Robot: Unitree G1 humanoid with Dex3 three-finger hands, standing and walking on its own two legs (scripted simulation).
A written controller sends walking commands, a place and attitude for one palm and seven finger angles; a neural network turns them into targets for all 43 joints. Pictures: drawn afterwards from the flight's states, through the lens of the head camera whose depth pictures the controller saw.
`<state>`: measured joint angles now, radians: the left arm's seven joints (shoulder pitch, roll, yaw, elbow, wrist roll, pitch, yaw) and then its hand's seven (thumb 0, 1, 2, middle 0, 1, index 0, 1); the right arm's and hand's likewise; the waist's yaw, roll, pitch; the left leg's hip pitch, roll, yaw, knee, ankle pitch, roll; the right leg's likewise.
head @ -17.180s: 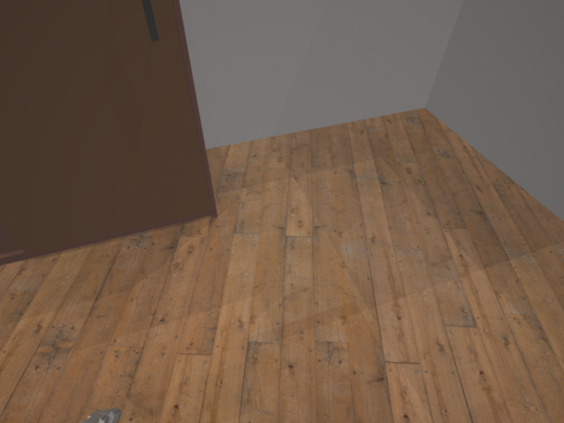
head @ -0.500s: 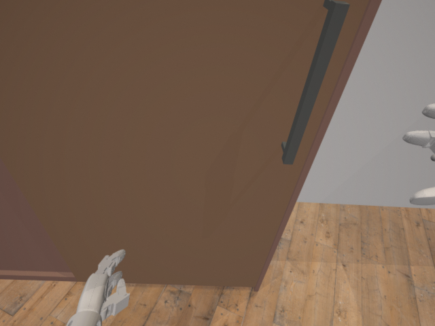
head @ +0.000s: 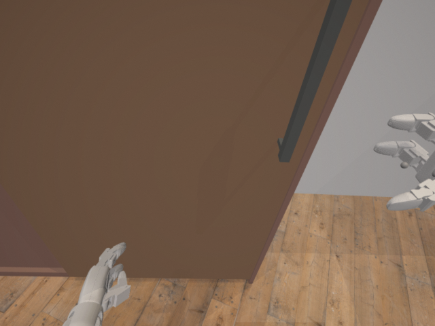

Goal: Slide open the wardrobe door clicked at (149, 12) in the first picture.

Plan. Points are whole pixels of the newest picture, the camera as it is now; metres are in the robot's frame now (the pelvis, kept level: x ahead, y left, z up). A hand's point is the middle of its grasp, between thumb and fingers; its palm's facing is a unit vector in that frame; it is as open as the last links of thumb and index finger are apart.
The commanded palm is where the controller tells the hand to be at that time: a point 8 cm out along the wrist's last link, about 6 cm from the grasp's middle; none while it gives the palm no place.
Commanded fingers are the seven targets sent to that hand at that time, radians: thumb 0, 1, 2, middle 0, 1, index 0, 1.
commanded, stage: move the hooked fingers beside the handle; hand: right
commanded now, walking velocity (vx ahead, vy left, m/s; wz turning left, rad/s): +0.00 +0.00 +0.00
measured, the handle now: (303, 88) +0.47 -0.15 +0.25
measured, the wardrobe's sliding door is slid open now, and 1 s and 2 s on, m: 0.00 0.00 0.00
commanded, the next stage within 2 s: none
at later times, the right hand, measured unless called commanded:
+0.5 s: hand (376, 139) +0.34 -0.24 +0.24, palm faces +0.07 +1.00 -0.05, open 14.0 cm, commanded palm +0.31 -0.28 +0.25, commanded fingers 0.00 0.50 -0.30 0.30 1.20 0.30 1.20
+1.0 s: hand (356, 126) +0.37 -0.22 +0.23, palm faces +0.06 +1.00 -0.04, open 14.0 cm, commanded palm +0.35 -0.26 +0.24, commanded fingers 0.00 0.50 -0.30 0.30 1.20 0.30 1.20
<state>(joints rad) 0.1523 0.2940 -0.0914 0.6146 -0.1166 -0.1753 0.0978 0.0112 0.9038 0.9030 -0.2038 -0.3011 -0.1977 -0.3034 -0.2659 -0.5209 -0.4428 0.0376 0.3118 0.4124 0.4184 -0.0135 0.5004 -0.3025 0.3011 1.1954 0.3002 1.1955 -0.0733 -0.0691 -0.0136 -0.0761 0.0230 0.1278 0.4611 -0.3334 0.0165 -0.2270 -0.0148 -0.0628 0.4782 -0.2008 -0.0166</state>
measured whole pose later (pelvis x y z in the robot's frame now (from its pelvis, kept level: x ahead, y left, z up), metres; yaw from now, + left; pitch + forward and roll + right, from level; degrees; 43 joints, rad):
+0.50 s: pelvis -0.01 +0.00 +0.00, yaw +1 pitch -3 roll +0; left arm 0.16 0.27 -0.10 0.65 -0.10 -0.15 0.10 0.01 0.90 0.90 -0.20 -0.30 -0.20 -0.30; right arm -0.44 -0.47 -0.38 0.19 0.28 0.37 0.29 -0.01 0.50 -0.30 0.31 1.20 0.31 1.20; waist -0.03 -0.05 -0.02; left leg -0.08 0.02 0.12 0.46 -0.32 0.03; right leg -0.22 -0.02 -0.07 0.46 -0.18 -0.01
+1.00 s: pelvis +0.01 +0.01 +0.00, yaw +1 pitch -2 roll -1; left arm 0.21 0.29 -0.06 0.64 -0.11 -0.12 0.10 0.01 0.90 0.90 -0.20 -0.30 -0.20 -0.30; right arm -0.51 -0.48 -0.38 0.35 0.26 0.32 0.29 -0.01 0.50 -0.30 0.30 1.20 0.30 1.20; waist -0.01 -0.05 -0.04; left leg -0.10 0.01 0.11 0.46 -0.34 0.03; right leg -0.23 -0.03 -0.08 0.46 -0.20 0.00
